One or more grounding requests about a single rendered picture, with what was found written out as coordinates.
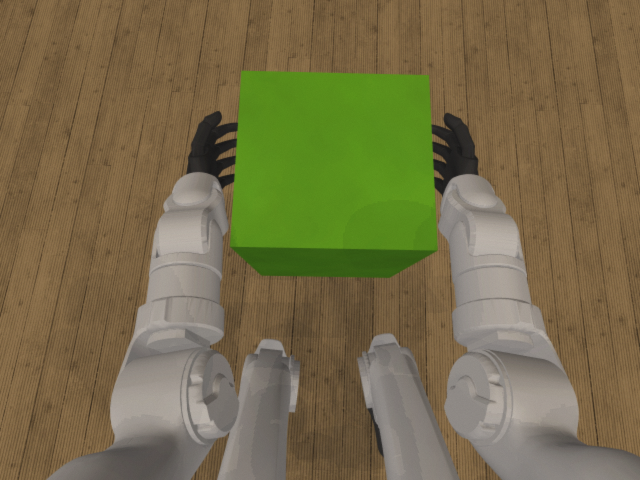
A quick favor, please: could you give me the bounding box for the robot left forearm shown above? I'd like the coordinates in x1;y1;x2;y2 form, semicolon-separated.
110;172;229;432

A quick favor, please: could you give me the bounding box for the robot left hand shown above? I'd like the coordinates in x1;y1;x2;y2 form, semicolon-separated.
186;111;238;189

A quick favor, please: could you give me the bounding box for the robot right forearm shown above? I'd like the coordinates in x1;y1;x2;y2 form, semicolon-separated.
438;174;579;420

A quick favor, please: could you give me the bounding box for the left robot upper arm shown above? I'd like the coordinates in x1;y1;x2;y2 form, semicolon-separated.
46;347;239;480

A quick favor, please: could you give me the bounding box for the robot right hand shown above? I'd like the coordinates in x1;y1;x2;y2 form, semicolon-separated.
431;113;479;197

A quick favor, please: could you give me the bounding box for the carton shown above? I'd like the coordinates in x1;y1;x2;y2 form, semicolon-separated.
230;71;438;278

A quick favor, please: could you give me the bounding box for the right robot thigh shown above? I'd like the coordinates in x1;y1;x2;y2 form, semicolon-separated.
357;342;460;480

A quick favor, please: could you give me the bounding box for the right robot upper arm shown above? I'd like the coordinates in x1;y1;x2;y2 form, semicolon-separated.
444;349;640;480

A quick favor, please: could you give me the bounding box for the robot left shin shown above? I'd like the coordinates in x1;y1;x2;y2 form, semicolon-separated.
240;339;287;385

